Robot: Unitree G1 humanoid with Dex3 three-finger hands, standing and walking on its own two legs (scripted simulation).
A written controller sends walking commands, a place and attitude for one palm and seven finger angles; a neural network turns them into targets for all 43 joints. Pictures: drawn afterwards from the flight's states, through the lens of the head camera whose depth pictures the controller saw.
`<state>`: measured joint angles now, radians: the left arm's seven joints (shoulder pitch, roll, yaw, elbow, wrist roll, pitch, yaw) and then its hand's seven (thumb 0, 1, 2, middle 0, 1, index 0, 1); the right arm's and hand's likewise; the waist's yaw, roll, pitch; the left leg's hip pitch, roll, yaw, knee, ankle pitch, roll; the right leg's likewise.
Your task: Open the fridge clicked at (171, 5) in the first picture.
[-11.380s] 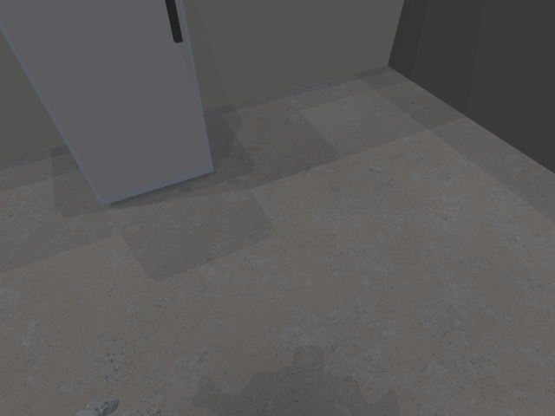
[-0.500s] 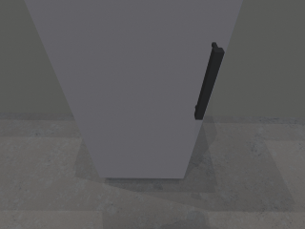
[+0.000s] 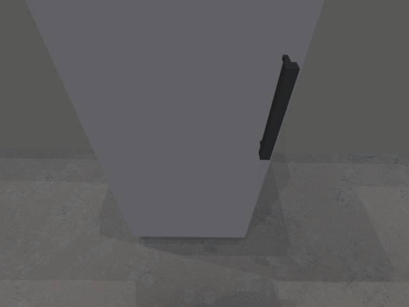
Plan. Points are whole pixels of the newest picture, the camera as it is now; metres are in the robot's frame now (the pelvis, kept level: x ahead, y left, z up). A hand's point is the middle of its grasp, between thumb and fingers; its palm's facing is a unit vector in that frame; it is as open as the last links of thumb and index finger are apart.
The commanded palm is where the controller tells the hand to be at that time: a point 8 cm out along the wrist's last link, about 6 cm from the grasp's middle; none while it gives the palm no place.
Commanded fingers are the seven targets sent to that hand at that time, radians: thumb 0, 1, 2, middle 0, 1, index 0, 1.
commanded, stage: look again from close up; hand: right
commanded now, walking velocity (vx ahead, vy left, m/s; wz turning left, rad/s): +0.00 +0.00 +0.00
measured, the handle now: (273, 112) +0.53 -0.13 +0.10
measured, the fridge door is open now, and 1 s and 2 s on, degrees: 0 0 0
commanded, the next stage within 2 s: raise the hand to about handle height in 0.46 s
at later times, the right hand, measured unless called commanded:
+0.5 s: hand out of the picture +0.00 -0.16 -0.17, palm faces +0.06 +0.98 -0.18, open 7.3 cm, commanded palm none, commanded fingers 0.00 -0.90 -0.90 0.20 0.30 0.20 0.30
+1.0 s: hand (314, 300) +0.16 -0.19 -0.03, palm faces +0.04 +1.00 +0.03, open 8.6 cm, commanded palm +0.14 -0.25 -0.02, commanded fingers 0.00 -0.36 -0.67 0.24 0.64 0.24 0.64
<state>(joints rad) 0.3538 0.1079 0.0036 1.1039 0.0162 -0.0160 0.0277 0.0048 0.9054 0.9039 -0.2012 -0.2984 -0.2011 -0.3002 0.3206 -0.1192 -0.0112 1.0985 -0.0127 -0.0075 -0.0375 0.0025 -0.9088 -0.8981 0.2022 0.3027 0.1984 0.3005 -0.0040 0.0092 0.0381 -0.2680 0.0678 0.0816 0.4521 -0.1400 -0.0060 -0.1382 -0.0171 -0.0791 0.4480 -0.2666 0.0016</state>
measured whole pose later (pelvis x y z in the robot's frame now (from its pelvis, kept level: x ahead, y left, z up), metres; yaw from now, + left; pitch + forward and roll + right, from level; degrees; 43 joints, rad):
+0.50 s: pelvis +0.01 +0.01 +0.00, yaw +0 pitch -2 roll -1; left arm 0.34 0.11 0.00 1.11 0.02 -0.02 0.03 0.00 0.91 0.90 -0.20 -0.30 -0.20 -0.30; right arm 0.31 -0.12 -0.01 1.10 -0.01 -0.01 -0.04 0.01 -0.91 -0.90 0.20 0.30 0.20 0.30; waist 0.00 0.00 0.05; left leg -0.26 0.06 0.09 0.45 -0.15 0.00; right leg -0.12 -0.03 -0.08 0.44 -0.27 0.01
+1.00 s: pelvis +0.01 +0.00 -0.06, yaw -2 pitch +7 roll +0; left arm 0.15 0.29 0.09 0.44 -0.03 -0.25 0.02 0.01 0.91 0.90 -0.20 -0.30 -0.20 -0.30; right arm 0.52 -0.20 -0.16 0.08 0.27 -0.45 0.35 0.01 -0.59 -0.76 0.23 0.51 0.23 0.50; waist -0.01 0.06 -0.09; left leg -0.69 0.06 0.06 0.96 -0.39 0.00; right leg -0.58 -0.03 -0.03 0.98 -0.52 0.01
